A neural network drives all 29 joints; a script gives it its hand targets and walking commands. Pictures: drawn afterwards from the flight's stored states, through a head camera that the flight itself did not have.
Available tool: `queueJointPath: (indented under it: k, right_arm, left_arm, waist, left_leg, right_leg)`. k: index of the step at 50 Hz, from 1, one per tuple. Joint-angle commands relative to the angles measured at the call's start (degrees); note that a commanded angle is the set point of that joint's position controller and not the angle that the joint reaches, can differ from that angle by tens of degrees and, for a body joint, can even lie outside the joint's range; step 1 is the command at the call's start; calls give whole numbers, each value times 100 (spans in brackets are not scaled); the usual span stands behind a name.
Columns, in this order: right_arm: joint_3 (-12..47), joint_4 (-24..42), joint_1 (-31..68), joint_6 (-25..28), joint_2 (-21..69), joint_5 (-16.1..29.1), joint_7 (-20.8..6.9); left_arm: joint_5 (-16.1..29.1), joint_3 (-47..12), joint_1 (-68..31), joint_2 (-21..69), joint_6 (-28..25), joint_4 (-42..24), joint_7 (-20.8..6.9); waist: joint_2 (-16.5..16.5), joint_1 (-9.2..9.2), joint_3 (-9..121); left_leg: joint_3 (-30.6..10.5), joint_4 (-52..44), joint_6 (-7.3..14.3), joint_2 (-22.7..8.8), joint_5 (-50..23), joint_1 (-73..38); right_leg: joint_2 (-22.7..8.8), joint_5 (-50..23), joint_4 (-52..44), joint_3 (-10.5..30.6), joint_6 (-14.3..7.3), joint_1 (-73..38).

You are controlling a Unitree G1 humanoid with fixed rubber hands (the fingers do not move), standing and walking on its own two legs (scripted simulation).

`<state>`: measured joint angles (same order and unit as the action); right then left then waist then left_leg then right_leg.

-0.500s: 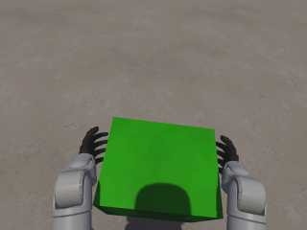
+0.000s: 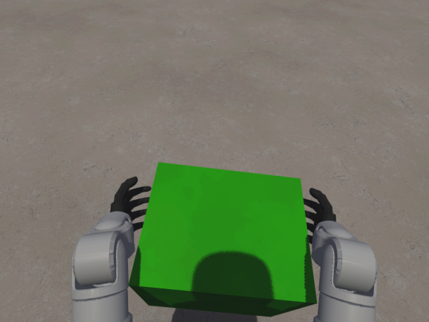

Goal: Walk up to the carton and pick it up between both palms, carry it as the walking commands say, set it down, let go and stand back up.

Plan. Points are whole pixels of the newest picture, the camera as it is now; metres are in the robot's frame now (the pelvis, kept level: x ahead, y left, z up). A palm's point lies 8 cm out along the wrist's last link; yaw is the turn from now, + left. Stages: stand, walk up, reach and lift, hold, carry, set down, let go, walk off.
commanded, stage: carry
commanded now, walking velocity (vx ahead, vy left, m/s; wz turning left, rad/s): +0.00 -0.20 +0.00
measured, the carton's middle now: (219, 246) +0.26 +0.00 +0.00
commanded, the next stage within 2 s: none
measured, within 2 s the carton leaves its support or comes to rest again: neither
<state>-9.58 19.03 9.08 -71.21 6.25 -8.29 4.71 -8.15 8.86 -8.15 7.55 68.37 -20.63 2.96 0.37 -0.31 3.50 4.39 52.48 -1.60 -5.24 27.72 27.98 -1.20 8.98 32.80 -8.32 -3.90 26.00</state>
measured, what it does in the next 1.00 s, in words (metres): steps to the right: left foot, then right foot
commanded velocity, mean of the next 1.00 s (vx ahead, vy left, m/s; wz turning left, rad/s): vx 0.00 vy -0.20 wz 0.00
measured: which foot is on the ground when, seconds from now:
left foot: up 0.00-0.12, down 0.14-0.46, up 0.48-0.70, down 0.72-1.00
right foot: down 0.00-0.14, up 0.16-0.44, down 0.46-0.72, up 0.74-1.00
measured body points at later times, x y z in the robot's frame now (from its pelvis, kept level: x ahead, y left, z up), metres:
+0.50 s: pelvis -0.03 -0.09 +0.00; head -0.02 -0.10 +0.45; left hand +0.26 +0.07 +0.09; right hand +0.25 -0.27 +0.08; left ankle -0.03 +0.08 -0.71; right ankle -0.01 -0.22 -0.73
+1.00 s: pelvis -0.08 -0.21 +0.01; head -0.07 -0.20 +0.46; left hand +0.20 -0.04 +0.09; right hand +0.20 -0.38 +0.09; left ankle -0.05 -0.04 -0.72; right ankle -0.07 -0.35 -0.71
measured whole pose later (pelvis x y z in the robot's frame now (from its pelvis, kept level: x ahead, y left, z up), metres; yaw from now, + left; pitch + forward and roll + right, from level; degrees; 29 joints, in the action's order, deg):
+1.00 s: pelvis -0.08 -0.21 +0.01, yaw -1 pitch +4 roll -2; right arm -10.1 21.0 10.3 -68.8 7.8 -8.5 5.3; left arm -7.0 9.6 -9.2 7.6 67.2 -23.2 3.9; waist 1.4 1.1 3.4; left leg 5.9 32.2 -3.9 -11.1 12.5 22.8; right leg -2.4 19.7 34.9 -4.6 2.5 22.2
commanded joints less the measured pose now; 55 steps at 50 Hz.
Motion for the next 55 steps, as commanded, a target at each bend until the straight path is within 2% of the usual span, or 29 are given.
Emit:
queueJointPath:
  k: [1,4,6,7,8,9,11,12,15,17,20,22,23,24,25,27,30,34,35,36,37,38,40,43,47,49,51,53,55]
  right_arm:
    - [4511,675,3411,134,5016,2831,-1695]
    - [4397,605,3301,138,4977,2849,-1707]
    - [4295,494,3081,118,4967,2789,-1727]
    - [4229,475,3049,118,4947,2753,-1752]
    - [4192,347,3003,149,4937,2695,-1765]
    - [4294,440,3147,207,5064,2766,-1781]
    - [4251,659,3212,229,5013,2772,-1771]
    - [4251,687,3162,236,5031,2727,-1746]
    - [4118,763,2862,225,4930,2619,-1665]
    - [4032,694,2624,178,4820,2518,-1633]
    - [4009,613,2504,166,4776,2427,-1629]
    - [4049,629,2516,174,4754,2370,-1639]
    - [4102,648,2512,179,4724,2363,-1649]
    - [4204,664,2611,159,4757,2449,-1663]
    - [4365,800,2925,153,4891,2608,-1676]
    - [4509,888,3257,227,5022,2792,-1715]
    - [4583,1076,3609,259,5072,3045,-1786]
    - [4440,752,3151,209,4927,2986,-1803]
    - [4371,669,3038,201,4897,2939,-1818]
    - [4271,593,2944,195,4839,2883,-1845]
    - [4201,285,2857,247,4876,2757,-1839]
    - [4235,438,2862,268,4952,2793,-1828]
    - [4176,458,2856,300,5037,2713,-1783]
    - [4108,705,2959,326,5058,2625,-1683]
    - [4036,626,2598,228,4852,2495,-1620]
    - [4040,585,2554,194,4807,2440,-1618]
    - [4096,521,2516,168,4793,2369,-1628]
    - [4253,660,2903,132,4831,2556,-1672]
    - [4450,652,3246,190,5017,2743,-1718]
  left_arm:
    - [2505,-4225,-2645,5021,152,-226,-1500]
    - [2433,-4218,-2501,4966,139,-164,-1442]
    - [2340,-4202,-2320,4926,163,-23,-1415]
    - [2318,-4222,-2299,4932,159,-11,-1414]
    - [2299,-4235,-2447,4952,146,-53,-1436]
    - [2352,-4365,-2689,5048,104,-254,-1447]
    - [2468,-4470,-2826,5145,50,-149,-1446]
    - [2517,-4486,-2775,5124,36,-132,-1436]
    - [2672,-4513,-2768,4957,46,-401,-1401]
    - [2665,-4508,-2623,4876,100,-329,-1394]
    - [2633,-4497,-2520,4878,128,-225,-1397]
    - [2603,-4473,-2370,4934,113,-124,-1412]
    - [2567,-4447,-2255,4957,106,-114,-1428]
    - [2468,-4370,-2125,4826,96,12,-1430]
    - [2474,-4331,-2182,5002,35,-58,-1426]
    - [2458,-4269,-2324,5088,-14,-96,-1435]
    - [2375,-4165,-2538,5097,-95,-364,-1356]
    - [2240,-4177,-2288,5018,-58,-167,-1291]
    - [2238,-4206,-2259,4990,-46,-154,-1297]
    - [2232,-4231,-2274,4950,-35,-121,-1308]
    - [2272,-4296,-2488,4965,-7,-210,-1350]
    - [2307,-4454,-2669,4988,-23,-288,-1371]
    - [2508,-4538,-2845,5073,-28,-236,-1416]
    - [2725,-4579,-2981,5090,-42,-428,-1449]
    - [2655,-4489,-2663,4938,62,-315,-1420]
    - [2622,-4454,-2516,4947,96,-183,-1428]
    - [2610,-4411,-2379,4947,102,-68,-1453]
    - [2469,-4308,-2231,4948,51,129,-1468]
    - [2448,-4218,-2400,5119,13,95,-1479]
  waist:
    - [-665,15,1645]
    - [-821,63,1884]
    - [-801,-1,1919]
    - [-400,19,1931]
    - [1170,-29,1613]
    - [1700,-1,1177]
    - [735,-23,1112]
    - [682,-3,1109]
    - [1130,-69,1500]
    - [1336,-124,1643]
    - [1640,-154,1689]
    - [1133,-75,1833]
    - [476,-64,1959]
    - [-1241,-69,1954]
    - [-1912,-4,2025]
    - [-1187,-4,1828]
    - [-1010,19,1769]
    - [-917,-32,1867]
    - [-711,-54,1891]
    - [60,-62,1843]
    - [1957,12,1478]
    - [1525,-31,1512]
    - [657,-53,1428]
    - [945,-64,1417]
    - [1418,-115,1687]
    - [1483,-64,1767]
    - [652,-41,1805]
    - [-2047,53,1632]
    - [-1274,39,1515]
  left_leg:
    - [103,283,48,56,309,51]
    - [301,-946,187,327,196,-642]
    - [373,-2700,261,284,-744,-1531]
    - [-296,-3285,269,-229,-896,-2179]
    - [-2423,-3824,702,-1850,-577,-2404]
    - [-2880,-3935,1229,-2732,-1768,-1712]
    - [-1794,-3390,1090,-2110,-2974,-1860]
    - [-1341,-3202,914,-1823,-3493,-2129]
    - [-686,-2509,787,-1392,-5981,-2783]
    - [-624,-2404,804,-1405,-6338,-2840]
    - [-549,-2308,684,-1367,-5571,-2578]
    - [-376,-1819,282,-1125,-4128,-1841]
    - [-313,-1318,31,-944,-2837,-1127]
    - [157,-434,-385,-314,-434,288]
    - [37,314,-315,-61,1319,398]
    - [-86,1070,-122,0,1047,489]
    - [155,416,-33,8,374,252]
    - [431,-1878,167,240,-797,-1081]
    - [233,-2808,139,-32,-1535,-1699]
    - [-910,-3383,235,-991,-1884,-2413]
    - [-2636,-3472,958,-2633,-3829,-2381]
    - [-2431,-3231,1270,-2568,-4132,-2284]
    - [-1698,-3169,1137,-2151,-3332,-2175]
    - [-727,-3042,834,-1487,-3593,-2141]
    - [-464,-2772,786,-1488,-4462,-2156]
    - [-356,-2497,602,-1401,-4005,-1983]
    - [-111,-1734,132,-1031,-2722,-1215]
    - [329,-210,-313,-21,978,427]
    - [-60,1074,-140,13,881,563]
  right_leg:
    - [-1240,512,-1572,1430,-504,-1286]
    - [-1184,168,-1591,1291,-447,-1467]
    - [-972,317,-1491,1004,-111,-1302]
    - [-785,614,-1117,905,174,-820]
    - [-251,737,-128,440,628,389]
    - [-237,1584,958,508,579,688]
    - [-177,1304,2012,916,581,860]
    - [-195,1171,2019,870,622,1019]
    - [52,1331,1701,418,765,899]
    - [77,1349,1239,260,773,613]
    - [169,1040,45,30,720,-84]
    - [99,189,-1246,39,560,-1360]
    - [-471,-373,-1369,572,439,-2170]
    - [-1706,-3397,-922,1839,-97,-2869]
    - [-1867,-4127,-741,1811,-658,-2637]
    - [-1498,-3240,-691,1392,-764,-2265]
    - [-1232,-1936,-763,1020,-701,-1898]
    - [-1088,-1483,-534,924,-574,-1440]
    - [-961,-1154,-264,827,-346,-1112]
    - [-699,-423,429,699,-6,-295]
    - [-43,1914,1099,303,362,837]
    - [-323,2122,2029,948,345,869]
    - [-294,1686,2598,1100,475,1039]
    - [-156,1379,1877,636,681,702]
    - [16,1383,756,196,702,-13]
    - [117,900,-299,7,648,-575]
    - [-237,427,-1419,384,512,-1671]
    - [-1875,-1246,-1568,2243,-367,-1843]
    - [-1476,-1176,-1225,1662,-667,-1630]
